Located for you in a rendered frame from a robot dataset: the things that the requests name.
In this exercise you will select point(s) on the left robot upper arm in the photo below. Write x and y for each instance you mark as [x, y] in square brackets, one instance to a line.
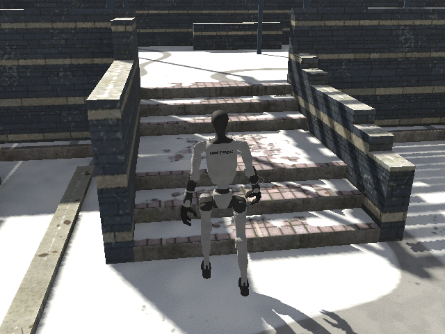
[196, 160]

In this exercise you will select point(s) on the right robot forearm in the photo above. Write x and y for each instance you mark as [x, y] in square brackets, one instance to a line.
[254, 182]

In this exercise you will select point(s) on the robot right hand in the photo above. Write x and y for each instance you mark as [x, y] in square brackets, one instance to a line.
[252, 194]

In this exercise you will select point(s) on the right robot foot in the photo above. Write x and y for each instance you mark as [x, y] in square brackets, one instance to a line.
[244, 289]

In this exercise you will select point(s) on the right robot shin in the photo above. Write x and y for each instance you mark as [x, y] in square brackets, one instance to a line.
[243, 262]

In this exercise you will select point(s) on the left robot forearm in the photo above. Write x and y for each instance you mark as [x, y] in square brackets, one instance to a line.
[189, 192]

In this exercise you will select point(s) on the robot left hand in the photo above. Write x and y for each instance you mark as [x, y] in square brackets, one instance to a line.
[184, 216]

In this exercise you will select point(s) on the right robot upper arm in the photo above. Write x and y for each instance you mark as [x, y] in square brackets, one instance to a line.
[246, 157]

